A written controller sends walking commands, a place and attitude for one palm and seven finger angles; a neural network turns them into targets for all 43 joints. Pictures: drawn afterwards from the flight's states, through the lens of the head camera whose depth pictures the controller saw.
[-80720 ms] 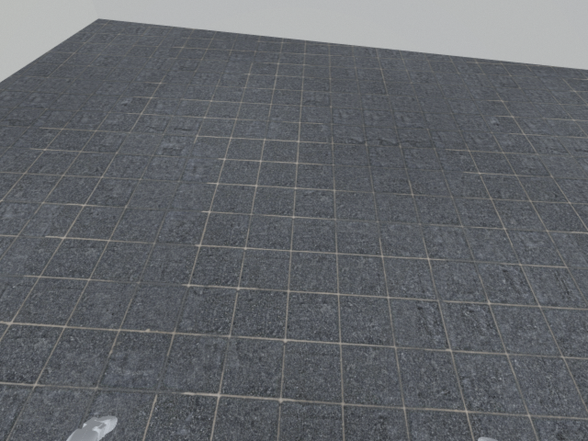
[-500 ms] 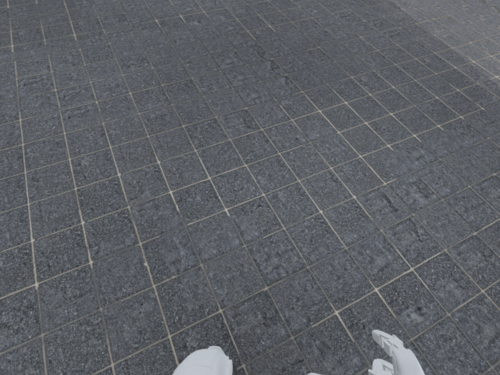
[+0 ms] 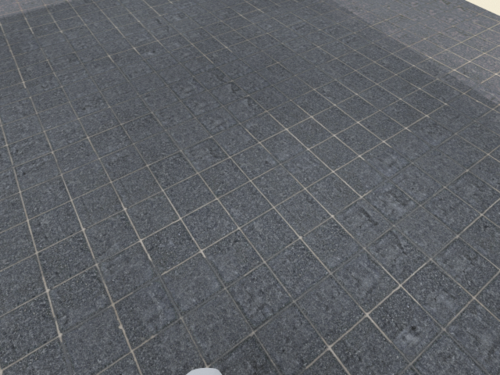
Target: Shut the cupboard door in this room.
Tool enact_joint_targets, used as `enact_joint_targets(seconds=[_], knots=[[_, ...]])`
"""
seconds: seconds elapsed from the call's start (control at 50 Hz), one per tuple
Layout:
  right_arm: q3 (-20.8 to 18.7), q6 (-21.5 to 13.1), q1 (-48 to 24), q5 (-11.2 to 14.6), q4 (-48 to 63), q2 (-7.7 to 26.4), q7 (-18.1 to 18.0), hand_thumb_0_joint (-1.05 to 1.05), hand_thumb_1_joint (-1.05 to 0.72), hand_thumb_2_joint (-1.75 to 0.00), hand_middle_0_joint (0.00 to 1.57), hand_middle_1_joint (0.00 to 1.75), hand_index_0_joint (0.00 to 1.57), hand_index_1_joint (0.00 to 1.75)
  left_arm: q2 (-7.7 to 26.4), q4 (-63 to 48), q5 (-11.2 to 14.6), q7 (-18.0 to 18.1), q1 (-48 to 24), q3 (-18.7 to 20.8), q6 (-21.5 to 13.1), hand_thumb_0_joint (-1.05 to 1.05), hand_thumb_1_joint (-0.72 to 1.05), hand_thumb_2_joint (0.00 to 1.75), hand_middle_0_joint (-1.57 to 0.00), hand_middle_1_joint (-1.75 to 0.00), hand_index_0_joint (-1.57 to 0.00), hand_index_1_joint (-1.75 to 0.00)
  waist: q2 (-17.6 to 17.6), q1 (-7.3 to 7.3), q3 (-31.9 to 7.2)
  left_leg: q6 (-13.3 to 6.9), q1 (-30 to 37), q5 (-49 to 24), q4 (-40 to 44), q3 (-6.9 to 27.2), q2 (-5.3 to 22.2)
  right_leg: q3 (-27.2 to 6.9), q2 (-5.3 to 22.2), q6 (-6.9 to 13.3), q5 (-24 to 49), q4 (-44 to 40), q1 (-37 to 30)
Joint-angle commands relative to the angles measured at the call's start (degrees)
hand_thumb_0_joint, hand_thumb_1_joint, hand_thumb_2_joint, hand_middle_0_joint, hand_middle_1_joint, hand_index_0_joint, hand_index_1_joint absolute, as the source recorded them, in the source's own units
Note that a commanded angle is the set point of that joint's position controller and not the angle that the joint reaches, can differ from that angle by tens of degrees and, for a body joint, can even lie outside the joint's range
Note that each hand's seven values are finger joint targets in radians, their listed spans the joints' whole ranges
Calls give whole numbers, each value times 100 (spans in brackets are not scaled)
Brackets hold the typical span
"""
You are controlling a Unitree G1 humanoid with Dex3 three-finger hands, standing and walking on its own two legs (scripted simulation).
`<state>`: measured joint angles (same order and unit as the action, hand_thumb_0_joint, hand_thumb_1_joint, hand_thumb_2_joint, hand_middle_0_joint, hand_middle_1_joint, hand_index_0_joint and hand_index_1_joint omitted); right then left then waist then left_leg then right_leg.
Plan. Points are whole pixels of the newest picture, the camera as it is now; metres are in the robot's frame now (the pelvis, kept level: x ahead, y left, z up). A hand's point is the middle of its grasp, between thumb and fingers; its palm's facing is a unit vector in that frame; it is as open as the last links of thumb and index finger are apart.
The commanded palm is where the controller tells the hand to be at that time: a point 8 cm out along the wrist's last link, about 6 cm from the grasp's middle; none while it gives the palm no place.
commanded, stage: turn to face it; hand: left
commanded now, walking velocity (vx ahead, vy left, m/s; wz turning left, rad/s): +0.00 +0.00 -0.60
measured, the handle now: out of the picture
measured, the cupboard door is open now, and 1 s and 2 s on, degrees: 27 27 27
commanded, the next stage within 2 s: none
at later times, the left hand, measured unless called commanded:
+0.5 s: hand (126, 345) +0.18 +0.25 -0.15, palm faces -0.22 -0.95 -0.22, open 7.4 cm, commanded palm none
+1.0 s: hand (184, 323) +0.22 +0.15 -0.16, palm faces -0.55 -0.81 -0.20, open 7.4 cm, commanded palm none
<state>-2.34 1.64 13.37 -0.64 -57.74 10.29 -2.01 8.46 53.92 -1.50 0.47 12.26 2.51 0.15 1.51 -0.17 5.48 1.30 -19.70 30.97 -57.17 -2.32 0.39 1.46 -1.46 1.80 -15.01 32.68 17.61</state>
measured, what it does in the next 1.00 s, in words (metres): steps on the spot, turning right: left foot, then right foot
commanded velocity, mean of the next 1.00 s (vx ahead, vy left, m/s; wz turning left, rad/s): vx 0.00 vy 0.00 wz -0.60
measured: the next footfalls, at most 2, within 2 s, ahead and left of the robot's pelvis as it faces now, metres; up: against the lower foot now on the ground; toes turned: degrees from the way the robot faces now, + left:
left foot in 0.26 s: +0.10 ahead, +0.15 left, +0.00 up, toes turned -8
right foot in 0.68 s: +0.02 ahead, -0.10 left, +0.00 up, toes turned -30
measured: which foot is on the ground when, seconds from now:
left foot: up 0.00-0.24, down 0.26-0.68, up 0.70-1.00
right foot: down 0.00-0.26, up 0.28-0.66, down 0.68-1.00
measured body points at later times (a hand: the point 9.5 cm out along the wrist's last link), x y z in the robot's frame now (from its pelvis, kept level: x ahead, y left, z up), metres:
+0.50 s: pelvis +0.04 +0.05 +0.01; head +0.08 +0.07 +0.46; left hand +0.19 +0.30 -0.14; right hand +0.05 -0.21 -0.11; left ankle +0.06 +0.16 -0.73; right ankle -0.02 -0.08 -0.65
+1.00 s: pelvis +0.05 +0.03 +0.01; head +0.09 +0.01 +0.45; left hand +0.25 +0.19 -0.14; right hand -0.03 -0.24 -0.12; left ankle +0.14 +0.14 -0.69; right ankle -0.01 -0.08 -0.73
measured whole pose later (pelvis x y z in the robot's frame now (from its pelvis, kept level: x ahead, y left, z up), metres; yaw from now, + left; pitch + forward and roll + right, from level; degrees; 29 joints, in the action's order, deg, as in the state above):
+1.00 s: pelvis +0.05 +0.03 +0.01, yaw -35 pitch +1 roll +0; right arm -3.3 3.0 9.8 -0.8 -51.1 13.5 -0.9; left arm 12.3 50.8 -1.9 -0.8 11.9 3.1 2.3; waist -1.0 0.4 4.3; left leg 5.1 -25.9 23.6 -50.5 -0.1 3.3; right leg -4.2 -2.5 0.8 -14.3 28.7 15.4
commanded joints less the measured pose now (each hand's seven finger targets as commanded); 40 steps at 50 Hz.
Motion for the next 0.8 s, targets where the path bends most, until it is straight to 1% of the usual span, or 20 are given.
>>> enact_joint_targets(seconds=[0.0, 0.06, 0.14, 0.18, 0.2, 0.22, 0.24, 0.26, 0.28, 0.36, 0.46, 0.52, 0.58, 0.62, 0.64, 0.66, 0.68, 0.7, 0.72, 0.78], knots=[[-133, -67, -137, 16, 542, 472, 19, 0, -90, -90, 20, 30, 20, 30, 1139, -316, 45, 134, 406, 341, -5, 0, 90, 90, -20, -30, -20, -30, -591, 97, -1024, 183, -982, -463, -757, 352, 253, -1723, 1591, 1030, 3519, -1194, -1255], [-137, -23, -139, 4, 614, 367, 56, 0, -90, -90, 20, 30, 20, 30, 1205, -378, -15, 105, 218, 376, 14, 0, 90, 90, -20, -30, -20, -30, -648, 24, -935, 229, -663, -697, 41, 240, 206, -1647, 1390, 902, 2529, -1301, -816], [-136, -94, -186, 42, 745, 417, 18, 0, -90, -90, 20, 30, 20, 30, 1372, -401, -28, 40, 208, 457, 87, 0, 90, 90, -20, -30, -20, -30, -1035, 78, -908, 219, -81, -769, 1553, 138, 12, -1982, 1260, 850, 2331, -1032, -604], [-144, -148, 203, 51, 674, 497, -18, 0, -90, -90, 20, 30, 20, 30, 1364, -456, 18, 15, 15, 471, 142, 0, 90, 90, -20, -30, -20, -30, -963, -140, -919, 211, 829, -1585, 2644, 89, -61, -1931, 1034, 546, 1828, -726, -51], [-170, -200, 394, 43, 619, 676, -40, 0, -90, -90, 20, 30, 20, 30, 1256, -510, 60, -7, -81, 437, 172, 0, 90, 90, -20, -30, -20, -30, -734, -247, -934, 195, 1547, -1953, 3261, 127, 127, -1713, 747, 291, 1293, -444, 496], [-245, -258, 482, -18, 642, 1147, -62, 0, -90, -90, 20, 30, 20, 30, 917, -615, 112, -32, 6, 375, 202, 0, 90, 90, -20, -30, -20, -30, 575, -268, -949, -120, 1956, -1869, 3953, 1320, 1229, -1199, 70, -3, -243, 348, 1289], [-332, -234, 529, -85, 764, 1600, -77, 0, -90, -90, 20, 30, 20, 30, 815, -732, 118, -69, -10, 343, 214, 0, 90, 90, -20, -30, -20, -30, 1774, -281, -824, -757, 1634, -2218, 4308, 2477, 2487, -342, -276, -294, -2104, 1700, 1597], [-296, -196, 403, -102, 842, 1564, -63, 0, -90, -90, 20, 30, 20, 30, 1010, -777, 62, -79, -175, 352, 230, 0, 90, 90, -20, -30, -20, -30, 1091, -279, -573, -1062, 997, -2282, 4241, 2408, 2687, -529, 90, -305, -2014, 2436, 1349], [-224, -216, 44, -126, 914, 1333, -60, 0, -90, -90, 20, 30, 20, 30, 1042, -689, 13, -109, -21, 412, 265, 0, 90, 90, -20, -30, -20, -30, 879, -58, -508, -1067, 817, -2285, 4346, 2014, 2446, -500, 121, -359, -1691, 2947, 1358], [-144, -193, -430, -107, 1085, 1157, -83, 0, -90, -90, 20, 30, 20, 30, 970, -597, 25, -258, 47, 410, 339, 0, 90, 90, -20, -30, -20, -30, 874, 136, -291, -870, 869, -3279, 3975, 608, 1824, -161, 338, -516, -1059, 3268, 1381], [-223, -195, 173, -94, 870, 1201, -50, 0, -90, -90, 20, 30, 20, 30, 870, -814, 36, -276, -407, 320, 342, 0, 90, 90, -20, -30, -20, -30, 853, -142, -566, -901, 1655, -4100, 3733, 147, 1909, 117, 383, -555, -910, 2308, 1301], [-283, -178, 187, -104, 824, 1315, -10, 0, -90, -90, 20, 30, 20, 30, 837, -890, 33, -281, -528, 282, 316, 0, 90, 90, -20, -30, -20, -30, 1017, -189, -686, -886, 1712, -4396, 3501, -108, 1990, 278, 329, -486, -935, 1557, 906], [-336, -156, 119, -101, 827, 1421, 28, 0, -90, -90, 20, 30, 20, 30, 880, -899, 34, -270, -431, 265, 251, 0, 90, 90, -20, -30, -20, -30, 1134, -143, -841, -728, 1751, -4657, 3062, -295, 2008, 437, 208, -342, -711, 610, 376], [-360, -136, -61, -50, 855, 1459, 59, 0, -90, -90, 20, 30, 20, 30, 1053, -737, 26, -255, 62, 314, 190, 0, 90, 90, -20, -30, -20, -30, 733, 176, -959, -364, 1203, -4079, 2297, -631, 1812, 483, 172, -221, 474, -542, -673], [-342, -131, -43, 13, 930, 1268, 100, 0, -90, -90, 20, 30, 20, 30, 1476, -610, -11, -211, 509, 388, 123, 0, 90, 90, -20, -30, -20, -30, -182, 386, -1197, -33, 420, -3036, 1319, -922, 1454, -315, 837, 5, 1538, -1075, -1670], [-200, -117, -301, 9, 1217, 724, 128, 0, -90, -90, 20, 30, 20, 30, 2108, -530, -43, -119, 811, 511, 58, 0, 90, 90, -20, -30, -20, -30, -1977, 550, -1043, 296, -1330, 432, -81, -1012, 474, -2328, 2201, 627, 3695, -1196, -2275], [-180, -15, -401, 6, 1263, 939, 47, 0, -90, -90, 20, 30, 20, 30, 2186, -489, 52, -44, 946, 503, 91, 0, 90, 90, -20, -30, -20, -30, -1684, 567, -1107, 265, -1490, 686, -878, -108, 477, -2470, 2558, 1125, 3930, -1219, -1905], [-178, 8, -587, 7, 1264, 889, 44, 0, -90, -90, 20, 30, 20, 30, 2000, -560, 54, -6, 686, 472, 114, 0, 90, 90, -20, -30, -20, -30, -1276, 461, -727, 238, -1783, 263, -1161, 198, 573, -2136, 2280, 1144, 3514, -1261, -1693], [-196, -3, -515, -2, 1205, 877, 31, 0, -90, -90, 20, 30, 20, 30, 1854, -648, 42, 26, 336, 470, 103, 0, 90, 90, -20, -30, -20, -30, -1821, 303, -696, 281, -1952, -30, -1237, 265, 621, -2199, 2028, 1036, 3038, -1323, -1602], [-215, 26, -294, -25, 983, 934, 107, 0, -90, -90, 20, 30, 20, 30, 1517, -833, 60, 25, -196, 337, 85, 0, 90, 90, -20, -30, -20, -30, -989, 18, -768, 383, -1342, -906, -1003, 252, 595, -1376, 1474, 776, 2513, -1265, -1058]])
